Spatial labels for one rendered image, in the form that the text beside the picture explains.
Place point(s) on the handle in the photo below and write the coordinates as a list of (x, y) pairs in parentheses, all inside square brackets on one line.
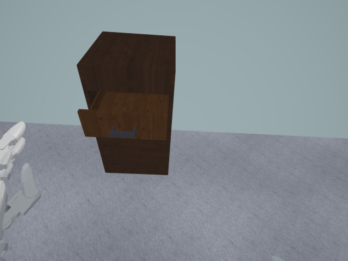
[(122, 134), (125, 83)]

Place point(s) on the left robot hand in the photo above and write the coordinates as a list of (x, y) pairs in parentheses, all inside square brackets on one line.
[(11, 145)]

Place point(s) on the cabinet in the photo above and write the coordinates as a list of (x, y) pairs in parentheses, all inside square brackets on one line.
[(149, 59)]

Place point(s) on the drawer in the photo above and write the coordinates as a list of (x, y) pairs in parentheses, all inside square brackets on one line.
[(147, 112)]

